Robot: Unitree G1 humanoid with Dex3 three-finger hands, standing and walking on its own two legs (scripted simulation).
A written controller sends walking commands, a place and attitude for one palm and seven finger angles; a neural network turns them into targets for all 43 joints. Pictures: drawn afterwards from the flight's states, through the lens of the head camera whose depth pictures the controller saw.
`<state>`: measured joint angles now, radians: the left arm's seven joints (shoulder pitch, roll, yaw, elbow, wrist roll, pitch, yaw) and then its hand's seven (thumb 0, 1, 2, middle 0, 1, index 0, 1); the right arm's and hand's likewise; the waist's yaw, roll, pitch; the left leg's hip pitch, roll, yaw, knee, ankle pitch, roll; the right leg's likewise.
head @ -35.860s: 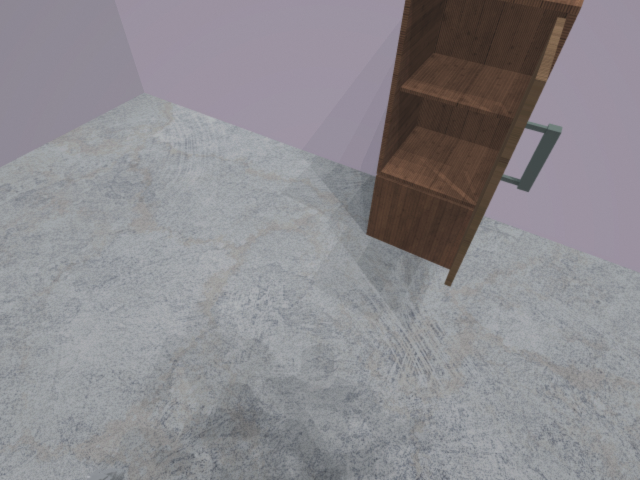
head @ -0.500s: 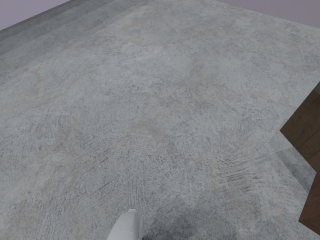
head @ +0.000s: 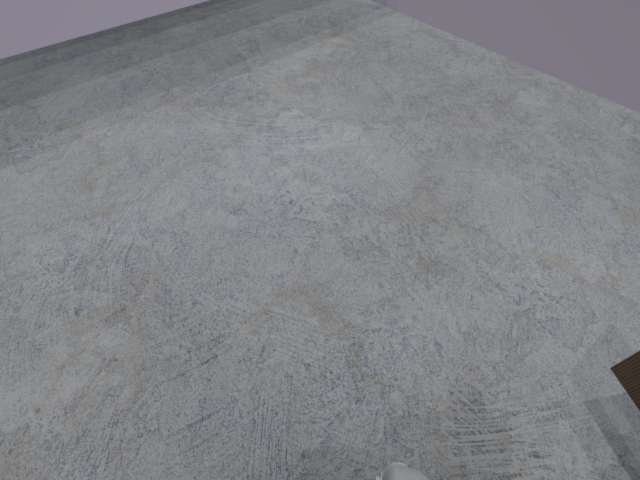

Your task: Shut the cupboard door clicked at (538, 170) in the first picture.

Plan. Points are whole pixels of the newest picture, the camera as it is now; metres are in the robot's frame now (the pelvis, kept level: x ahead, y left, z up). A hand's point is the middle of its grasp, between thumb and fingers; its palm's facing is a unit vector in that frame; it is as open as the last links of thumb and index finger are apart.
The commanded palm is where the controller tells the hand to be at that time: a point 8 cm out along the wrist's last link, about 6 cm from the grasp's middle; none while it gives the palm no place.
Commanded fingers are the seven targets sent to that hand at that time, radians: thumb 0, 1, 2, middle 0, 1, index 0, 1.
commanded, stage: turn to face it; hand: left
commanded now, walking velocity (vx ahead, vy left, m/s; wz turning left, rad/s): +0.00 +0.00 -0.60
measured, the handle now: out of the picture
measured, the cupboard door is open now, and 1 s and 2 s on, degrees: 59 59 59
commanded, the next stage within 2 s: take the last steps up to it in 1.98 s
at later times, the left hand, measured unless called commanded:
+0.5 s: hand (197, 426) +0.21 +0.21 -0.17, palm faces -0.24 -0.95 -0.22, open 7.3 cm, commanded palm none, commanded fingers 0.00 0.90 0.90 -0.20 -0.30 -0.20 -0.30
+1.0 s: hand (254, 387) +0.27 +0.13 -0.17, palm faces -0.57 -0.80 -0.21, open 7.3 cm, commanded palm none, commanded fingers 0.00 0.90 0.90 -0.20 -0.30 -0.20 -0.30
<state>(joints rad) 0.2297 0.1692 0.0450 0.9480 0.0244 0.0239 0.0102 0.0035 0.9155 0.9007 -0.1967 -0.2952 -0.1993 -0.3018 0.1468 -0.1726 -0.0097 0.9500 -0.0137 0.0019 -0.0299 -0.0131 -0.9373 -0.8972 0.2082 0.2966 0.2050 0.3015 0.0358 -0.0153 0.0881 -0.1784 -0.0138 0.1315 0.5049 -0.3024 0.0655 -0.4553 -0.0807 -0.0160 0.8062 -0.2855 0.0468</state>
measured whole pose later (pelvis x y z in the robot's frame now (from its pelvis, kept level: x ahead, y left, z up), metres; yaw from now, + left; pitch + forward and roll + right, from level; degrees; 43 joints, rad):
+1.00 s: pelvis +0.08 +0.03 +0.00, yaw -35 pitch +0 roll -1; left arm 0.16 0.22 0.06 0.87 0.03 0.05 -0.01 0.01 0.91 0.90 -0.20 -0.30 -0.21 -0.30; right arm 0.17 -0.25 -0.05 0.88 -0.01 0.05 -0.02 0.00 -0.91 -0.90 0.20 0.30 0.20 0.30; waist -0.01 0.00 0.10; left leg -0.43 0.06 0.04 0.88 -0.42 -0.07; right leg -0.28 0.02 0.06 0.54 -0.27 0.02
